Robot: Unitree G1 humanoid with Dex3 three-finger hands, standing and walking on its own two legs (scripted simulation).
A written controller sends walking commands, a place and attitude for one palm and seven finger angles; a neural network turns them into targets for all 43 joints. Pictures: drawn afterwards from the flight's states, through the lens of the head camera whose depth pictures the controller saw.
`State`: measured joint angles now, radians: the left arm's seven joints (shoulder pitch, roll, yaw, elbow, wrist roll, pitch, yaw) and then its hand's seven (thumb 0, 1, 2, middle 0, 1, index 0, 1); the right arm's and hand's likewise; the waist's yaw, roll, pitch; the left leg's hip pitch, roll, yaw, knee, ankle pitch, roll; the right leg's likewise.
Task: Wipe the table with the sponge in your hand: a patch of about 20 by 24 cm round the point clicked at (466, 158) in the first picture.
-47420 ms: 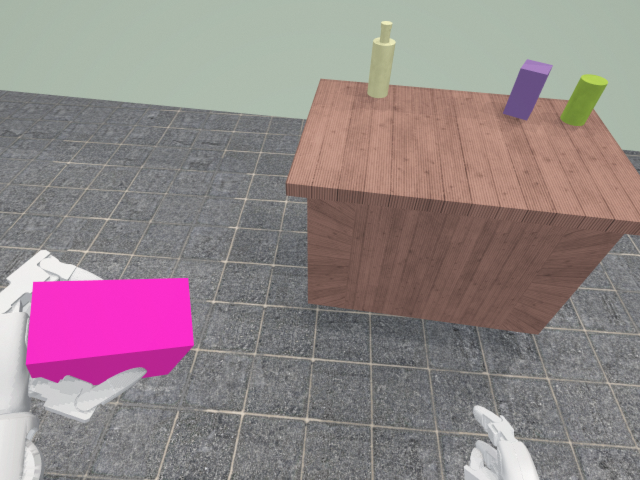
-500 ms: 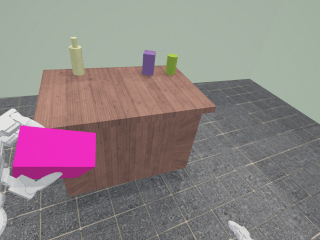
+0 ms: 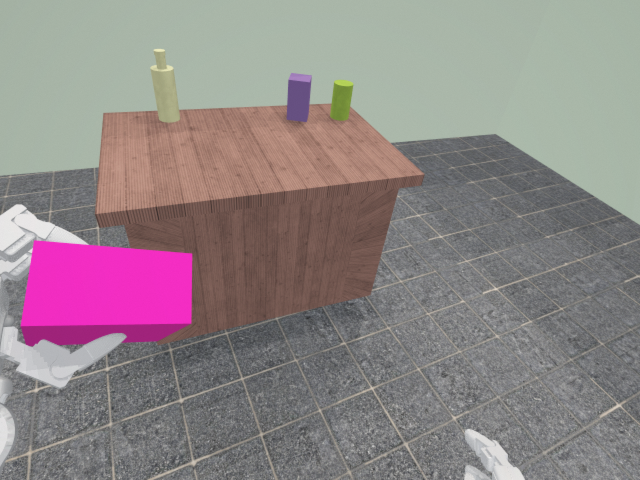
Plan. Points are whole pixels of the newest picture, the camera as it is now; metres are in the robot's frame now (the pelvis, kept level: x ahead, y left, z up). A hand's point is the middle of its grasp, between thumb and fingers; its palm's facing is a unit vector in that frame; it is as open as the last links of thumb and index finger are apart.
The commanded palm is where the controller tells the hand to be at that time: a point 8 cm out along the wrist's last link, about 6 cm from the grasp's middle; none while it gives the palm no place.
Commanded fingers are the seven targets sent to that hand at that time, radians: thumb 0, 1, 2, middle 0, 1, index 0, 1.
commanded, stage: stop stepping back and stand still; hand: left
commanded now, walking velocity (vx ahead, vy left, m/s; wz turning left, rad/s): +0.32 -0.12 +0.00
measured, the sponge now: (130, 301) +0.23 +0.20 +0.18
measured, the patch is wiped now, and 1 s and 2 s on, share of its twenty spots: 1.00 1.00 1.00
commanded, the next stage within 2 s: stand and wait in 0.86 s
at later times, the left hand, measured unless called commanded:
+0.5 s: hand out of the picture +0.13 +0.26 +0.19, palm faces +0.40 -0.85 -0.35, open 10.5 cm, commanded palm +0.08 +0.29 +0.21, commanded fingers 0.00 0.10 1.30 -1.20 -1.60 -1.20 -1.60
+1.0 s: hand out of the picture +0.10 +0.27 +0.19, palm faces +0.40 -0.83 -0.38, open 10.5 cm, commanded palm +0.04 +0.30 +0.21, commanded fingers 0.00 0.10 1.30 -1.20 -1.60 -1.20 -1.60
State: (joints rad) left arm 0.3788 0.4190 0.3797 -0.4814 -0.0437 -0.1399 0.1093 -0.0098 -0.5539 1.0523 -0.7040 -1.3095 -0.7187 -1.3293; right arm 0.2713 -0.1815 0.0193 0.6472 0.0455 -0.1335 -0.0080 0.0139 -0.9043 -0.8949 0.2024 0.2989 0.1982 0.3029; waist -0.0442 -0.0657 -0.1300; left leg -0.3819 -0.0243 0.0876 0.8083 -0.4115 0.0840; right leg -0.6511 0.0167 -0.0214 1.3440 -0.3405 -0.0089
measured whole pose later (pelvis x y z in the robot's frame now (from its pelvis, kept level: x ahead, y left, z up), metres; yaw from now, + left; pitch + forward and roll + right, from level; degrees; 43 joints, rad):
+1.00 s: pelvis -0.11 +0.02 +0.01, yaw +2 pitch -2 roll -1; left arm 0.47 0.41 0.35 -0.49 -0.05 -0.09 0.13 -0.01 -0.55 1.05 -0.70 -1.31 -0.72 -1.33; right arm 0.25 -0.19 0.02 0.63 0.03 -0.09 -0.03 0.01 -0.90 -0.89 0.20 0.30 0.20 0.30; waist -0.04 -0.02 -0.04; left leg -0.27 -0.02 0.01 0.70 -0.38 0.04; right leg -0.33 0.03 -0.03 0.63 -0.26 -0.01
